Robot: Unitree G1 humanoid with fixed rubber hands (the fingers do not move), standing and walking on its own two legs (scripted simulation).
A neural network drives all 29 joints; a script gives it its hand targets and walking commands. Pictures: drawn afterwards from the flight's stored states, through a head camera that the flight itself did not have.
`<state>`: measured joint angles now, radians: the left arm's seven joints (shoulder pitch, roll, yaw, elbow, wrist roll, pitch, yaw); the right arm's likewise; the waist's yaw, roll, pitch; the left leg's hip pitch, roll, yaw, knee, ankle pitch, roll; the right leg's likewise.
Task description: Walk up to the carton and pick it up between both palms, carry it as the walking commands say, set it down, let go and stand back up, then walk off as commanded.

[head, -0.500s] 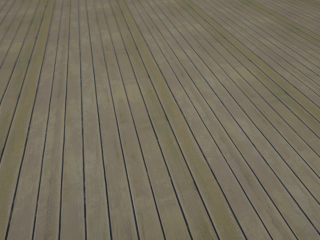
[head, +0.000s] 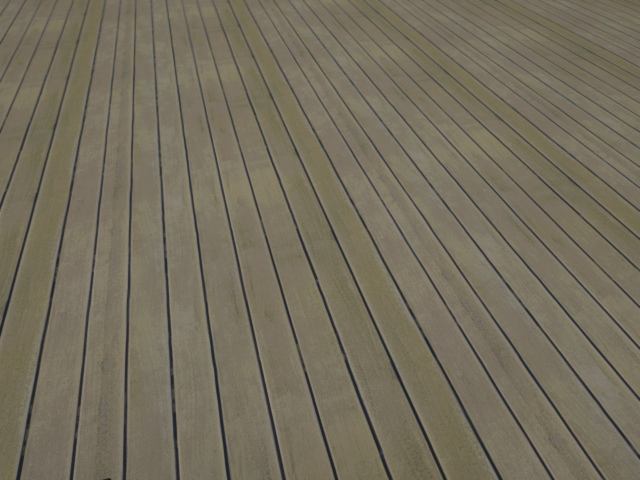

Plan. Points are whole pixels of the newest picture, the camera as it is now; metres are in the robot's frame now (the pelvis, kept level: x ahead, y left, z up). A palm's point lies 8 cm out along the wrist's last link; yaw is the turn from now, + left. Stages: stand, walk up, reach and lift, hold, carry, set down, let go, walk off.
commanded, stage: stand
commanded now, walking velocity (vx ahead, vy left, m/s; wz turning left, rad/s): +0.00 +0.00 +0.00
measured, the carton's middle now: out of the picture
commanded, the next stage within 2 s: walk off in 1.40 s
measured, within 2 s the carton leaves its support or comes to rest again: neither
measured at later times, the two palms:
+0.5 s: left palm out of the picture +0.09 +0.31 -0.11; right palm out of the picture +0.09 -0.31 -0.11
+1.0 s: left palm out of the picture +0.09 +0.31 -0.11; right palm out of the picture +0.09 -0.31 -0.11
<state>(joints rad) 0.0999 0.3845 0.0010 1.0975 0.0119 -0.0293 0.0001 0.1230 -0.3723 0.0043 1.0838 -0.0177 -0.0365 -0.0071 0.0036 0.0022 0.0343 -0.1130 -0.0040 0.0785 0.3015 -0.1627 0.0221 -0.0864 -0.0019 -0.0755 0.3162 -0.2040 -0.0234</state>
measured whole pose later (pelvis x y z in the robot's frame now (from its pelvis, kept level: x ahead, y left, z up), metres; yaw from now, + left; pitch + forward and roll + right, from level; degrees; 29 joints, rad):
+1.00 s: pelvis +0.00 +0.00 +0.00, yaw +0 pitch -1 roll +0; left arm 0.10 0.39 0.00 1.11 0.01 -0.03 0.00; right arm 0.10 -0.39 0.01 1.09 -0.01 -0.03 -0.01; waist 0.00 -0.01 0.03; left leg -0.10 0.00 0.08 0.29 -0.16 0.02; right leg -0.07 0.00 -0.07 0.29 -0.19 -0.02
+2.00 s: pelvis -0.05 +0.00 -0.01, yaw +0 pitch -1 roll +0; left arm 0.09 0.33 0.01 1.07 0.01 0.07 0.02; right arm 0.12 -0.36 -0.02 1.06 0.00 0.06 -0.02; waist 0.00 0.01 0.12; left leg -0.29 0.01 0.08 0.51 -0.18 0.02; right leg -0.27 -0.02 -0.07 0.53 -0.23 -0.04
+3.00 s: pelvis -0.37 +0.07 -0.01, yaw +1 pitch -1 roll +1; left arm 0.04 0.24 0.07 1.01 0.02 0.06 0.03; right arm 0.18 -0.28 -0.10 0.99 -0.02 0.07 -0.03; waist -0.01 -0.02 0.10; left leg -0.23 0.00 -0.01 0.71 -0.45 -0.06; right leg -0.29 -0.08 -0.02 0.51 -0.20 0.04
